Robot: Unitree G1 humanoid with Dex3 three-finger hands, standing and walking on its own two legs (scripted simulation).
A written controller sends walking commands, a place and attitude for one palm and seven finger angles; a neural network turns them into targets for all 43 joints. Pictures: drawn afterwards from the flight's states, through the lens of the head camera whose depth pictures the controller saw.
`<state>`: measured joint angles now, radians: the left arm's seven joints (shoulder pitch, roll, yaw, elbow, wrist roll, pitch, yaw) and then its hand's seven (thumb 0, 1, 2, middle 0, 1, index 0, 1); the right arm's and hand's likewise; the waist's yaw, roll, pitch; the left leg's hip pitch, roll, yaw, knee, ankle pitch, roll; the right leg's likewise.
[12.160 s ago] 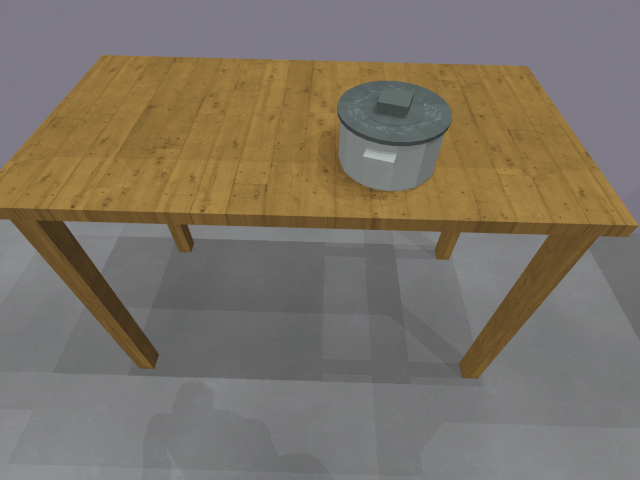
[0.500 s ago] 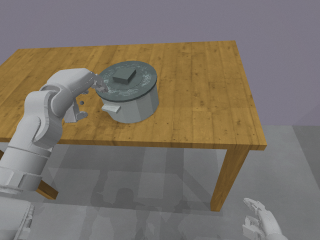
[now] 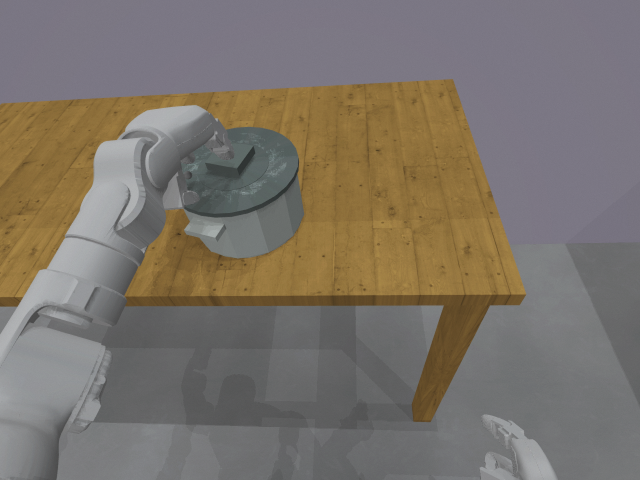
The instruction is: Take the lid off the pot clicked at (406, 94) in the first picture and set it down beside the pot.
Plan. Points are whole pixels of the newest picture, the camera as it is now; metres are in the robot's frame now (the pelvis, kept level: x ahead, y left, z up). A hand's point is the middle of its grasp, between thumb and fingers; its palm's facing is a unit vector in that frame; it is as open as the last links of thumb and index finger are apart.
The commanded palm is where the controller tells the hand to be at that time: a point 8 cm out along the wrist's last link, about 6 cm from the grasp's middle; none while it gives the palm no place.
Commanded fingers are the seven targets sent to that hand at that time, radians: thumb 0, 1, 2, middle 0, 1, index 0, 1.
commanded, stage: move the open hand above the knob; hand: left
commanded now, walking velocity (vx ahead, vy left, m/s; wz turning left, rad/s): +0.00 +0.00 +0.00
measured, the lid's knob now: (230, 157) +0.53 +0.16 +0.11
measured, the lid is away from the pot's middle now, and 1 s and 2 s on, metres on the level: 0.00 0.00 0.00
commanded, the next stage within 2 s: lower the open fingers around the knob in 1.24 s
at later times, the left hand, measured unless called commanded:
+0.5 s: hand (207, 141) +0.48 +0.16 +0.18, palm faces -0.29 -0.04 -0.96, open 10.1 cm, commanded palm +0.48 +0.16 +0.25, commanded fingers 0.00 -0.32 1.47 -0.83 -0.08 -0.83 -0.08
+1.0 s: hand (215, 129) +0.51 +0.15 +0.18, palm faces -0.30 -0.03 -0.95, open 10.2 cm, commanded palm +0.49 +0.16 +0.25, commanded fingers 0.00 -0.32 1.47 -0.83 -0.08 -0.83 -0.08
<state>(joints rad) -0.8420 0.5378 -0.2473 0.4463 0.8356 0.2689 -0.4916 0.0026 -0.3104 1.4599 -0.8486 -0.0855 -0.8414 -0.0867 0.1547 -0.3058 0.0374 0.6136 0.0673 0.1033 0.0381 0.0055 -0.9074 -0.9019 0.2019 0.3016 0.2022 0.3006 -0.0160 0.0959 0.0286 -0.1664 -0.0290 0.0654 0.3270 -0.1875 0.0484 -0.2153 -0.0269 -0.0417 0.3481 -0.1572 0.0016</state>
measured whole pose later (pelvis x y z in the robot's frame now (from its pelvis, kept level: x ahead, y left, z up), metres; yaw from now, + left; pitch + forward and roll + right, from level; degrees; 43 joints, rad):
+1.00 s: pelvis +0.02 +0.02 +0.00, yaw -2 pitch +7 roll +0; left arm -1.16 0.49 -0.26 0.89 0.91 0.22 -0.44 0.00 -0.31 1.46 -0.85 -0.09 -0.84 -0.09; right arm 0.32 -0.30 0.00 0.69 0.05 0.08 0.02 0.00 -0.91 -0.90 0.20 0.30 0.20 0.30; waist -0.09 0.07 -0.03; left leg -0.24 -0.04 0.09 0.32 -0.21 0.07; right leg -0.29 -0.03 -0.01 0.33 -0.16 0.02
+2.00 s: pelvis +0.01 +0.01 +0.00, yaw -1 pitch +6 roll +0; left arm -1.21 0.44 -0.26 1.05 0.90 0.23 -0.44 0.00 -0.31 1.46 -0.86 -0.10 -0.84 -0.09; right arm 0.32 -0.30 0.02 0.69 0.06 0.10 0.00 0.00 -0.91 -0.90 0.20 0.30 0.20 0.30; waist -0.11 0.05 -0.04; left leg -0.27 -0.03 0.09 0.39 -0.23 0.07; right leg -0.32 -0.03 -0.01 0.39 -0.18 0.02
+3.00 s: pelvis +0.02 +0.02 -0.01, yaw -1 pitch +8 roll +0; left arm -1.20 0.44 -0.30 1.08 0.89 0.23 -0.44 0.00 -0.16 1.16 -0.62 -0.48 -0.61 -0.47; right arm 0.30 -0.29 0.01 0.70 0.05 0.10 0.01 0.00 -0.91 -0.90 0.20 0.30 0.20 0.30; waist -0.10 0.05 -0.05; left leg -0.30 -0.04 0.08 0.41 -0.24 0.07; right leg -0.35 -0.04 -0.02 0.41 -0.19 0.03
